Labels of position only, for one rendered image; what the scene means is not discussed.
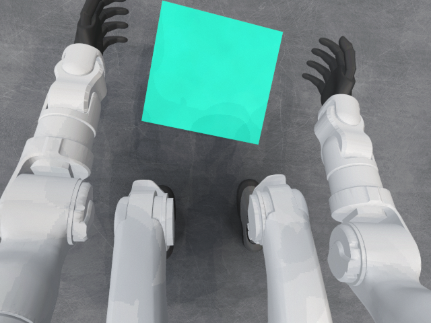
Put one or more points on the right robot upper arm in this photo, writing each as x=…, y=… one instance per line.
x=381, y=264

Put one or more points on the left robot hand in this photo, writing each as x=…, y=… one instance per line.
x=91, y=28

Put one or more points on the right robot hand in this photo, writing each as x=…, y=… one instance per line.
x=340, y=78

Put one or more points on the carton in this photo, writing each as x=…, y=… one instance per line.
x=210, y=74

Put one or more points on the robot left forearm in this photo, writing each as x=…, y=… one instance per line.
x=62, y=143

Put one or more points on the left robot thigh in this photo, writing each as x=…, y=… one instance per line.
x=138, y=277

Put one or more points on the robot right forearm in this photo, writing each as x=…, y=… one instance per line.
x=357, y=193

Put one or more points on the left robot shin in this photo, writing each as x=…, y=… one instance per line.
x=121, y=209

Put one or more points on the left robot upper arm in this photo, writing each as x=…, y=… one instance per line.
x=42, y=217

